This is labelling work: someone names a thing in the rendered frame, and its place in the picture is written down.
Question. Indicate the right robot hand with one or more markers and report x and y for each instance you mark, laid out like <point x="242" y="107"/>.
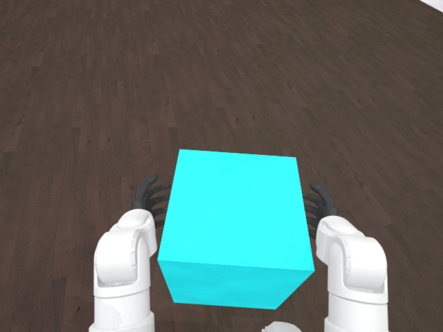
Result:
<point x="325" y="203"/>

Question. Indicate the left robot hand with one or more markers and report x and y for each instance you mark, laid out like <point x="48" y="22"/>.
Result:
<point x="144" y="193"/>

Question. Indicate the left robot forearm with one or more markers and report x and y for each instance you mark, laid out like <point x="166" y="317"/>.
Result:
<point x="122" y="275"/>

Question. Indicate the right robot forearm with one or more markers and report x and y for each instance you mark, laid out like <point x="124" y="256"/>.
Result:
<point x="357" y="277"/>

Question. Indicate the carton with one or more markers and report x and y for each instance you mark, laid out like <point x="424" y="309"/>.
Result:
<point x="235" y="232"/>

